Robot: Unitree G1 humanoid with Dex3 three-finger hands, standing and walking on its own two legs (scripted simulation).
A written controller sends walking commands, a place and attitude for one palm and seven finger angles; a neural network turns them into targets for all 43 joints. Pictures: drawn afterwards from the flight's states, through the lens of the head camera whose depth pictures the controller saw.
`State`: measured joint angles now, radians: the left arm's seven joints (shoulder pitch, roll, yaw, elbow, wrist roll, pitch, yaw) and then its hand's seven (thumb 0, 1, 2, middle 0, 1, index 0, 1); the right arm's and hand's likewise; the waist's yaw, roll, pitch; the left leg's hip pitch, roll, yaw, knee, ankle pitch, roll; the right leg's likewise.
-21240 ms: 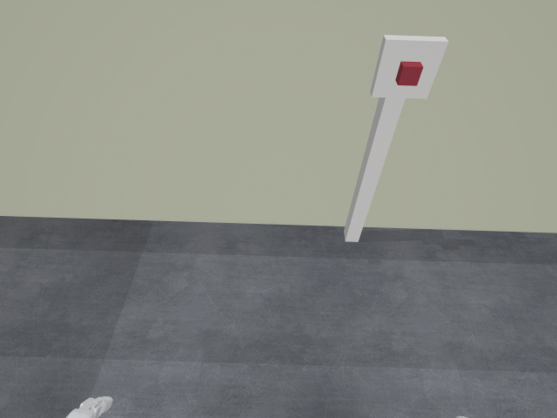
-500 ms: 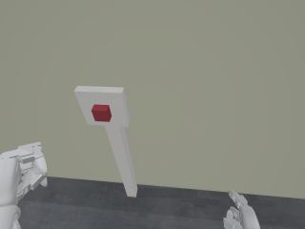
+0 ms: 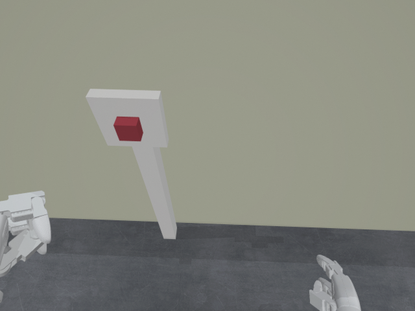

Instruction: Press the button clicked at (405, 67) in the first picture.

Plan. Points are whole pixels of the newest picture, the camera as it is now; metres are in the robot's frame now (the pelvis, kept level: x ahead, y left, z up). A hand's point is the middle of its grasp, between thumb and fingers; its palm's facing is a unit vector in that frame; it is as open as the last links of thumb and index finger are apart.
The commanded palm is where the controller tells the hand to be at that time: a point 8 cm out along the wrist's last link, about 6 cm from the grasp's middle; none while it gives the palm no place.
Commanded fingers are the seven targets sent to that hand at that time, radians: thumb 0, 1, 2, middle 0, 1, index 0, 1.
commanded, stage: step back with the hand held close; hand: left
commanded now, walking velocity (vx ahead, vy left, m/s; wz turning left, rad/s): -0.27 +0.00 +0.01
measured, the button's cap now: (129, 128) +0.49 +0.23 +0.05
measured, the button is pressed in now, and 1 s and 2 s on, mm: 0 0 0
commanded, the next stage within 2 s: stop stepping back and stand still in 0.78 s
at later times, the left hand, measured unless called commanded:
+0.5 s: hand out of the picture +0.10 +0.28 +0.15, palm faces +0.44 -0.80 -0.40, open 3.1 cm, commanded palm +0.04 +0.32 +0.18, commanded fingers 0.00 0.90 0.90 -1.30 -1.50 -1.30 -1.50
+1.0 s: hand out of the picture +0.02 +0.25 +0.16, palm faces +0.31 -0.82 -0.47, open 3.1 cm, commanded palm -0.03 +0.29 +0.18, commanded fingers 0.00 0.90 0.90 -1.30 -1.50 -1.30 -1.50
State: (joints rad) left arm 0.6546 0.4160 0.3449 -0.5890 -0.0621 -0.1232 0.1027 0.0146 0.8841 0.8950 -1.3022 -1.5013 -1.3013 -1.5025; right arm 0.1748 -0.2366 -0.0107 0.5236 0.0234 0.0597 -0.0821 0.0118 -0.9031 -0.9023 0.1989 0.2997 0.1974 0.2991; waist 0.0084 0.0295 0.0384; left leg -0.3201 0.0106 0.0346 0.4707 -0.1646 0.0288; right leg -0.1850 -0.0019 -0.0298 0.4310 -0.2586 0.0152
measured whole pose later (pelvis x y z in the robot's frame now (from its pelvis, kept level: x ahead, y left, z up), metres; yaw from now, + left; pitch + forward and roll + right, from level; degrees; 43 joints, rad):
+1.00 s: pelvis -0.17 +0.02 +0.00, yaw -2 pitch +4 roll -1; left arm 0.70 0.42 0.38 -0.60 -0.06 -0.19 0.13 0.01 0.88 0.90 -1.31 -1.50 -1.31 -1.50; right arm 0.22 -0.21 0.00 0.62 0.01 -0.01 -0.06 0.01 -0.90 -0.90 0.20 0.30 0.20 0.30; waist 0.01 -0.01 -0.08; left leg -0.45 -0.01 0.00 0.70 -0.28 0.00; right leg -0.19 0.03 0.00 0.46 -0.33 -0.02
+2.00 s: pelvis -0.19 +0.03 -0.01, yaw +2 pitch +0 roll +0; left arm 0.29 0.20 0.04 0.80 0.03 0.05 0.06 0.01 0.90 0.89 -0.96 -1.23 -0.99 -1.18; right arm 0.25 -0.18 0.01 0.92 -0.02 0.01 -0.01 0.01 -0.90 -0.90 0.20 0.30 0.20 0.30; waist -0.01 -0.05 0.04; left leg -0.33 -0.05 -0.02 0.57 -0.24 0.05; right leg -0.17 0.01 -0.05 0.55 -0.38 -0.02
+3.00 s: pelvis -0.20 +0.00 +0.00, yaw +1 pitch -2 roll +0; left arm 0.34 0.11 0.01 1.16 0.01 0.00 0.04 0.00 0.90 0.90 -0.20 -0.30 -0.20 -0.30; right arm 0.34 -0.11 0.00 1.14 -0.01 0.02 -0.05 0.00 -0.91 -0.90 0.20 0.30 0.20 0.30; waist -0.01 0.02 0.04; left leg -0.24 -0.02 -0.02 0.45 -0.17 0.01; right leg -0.08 0.04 -0.04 0.42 -0.31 -0.05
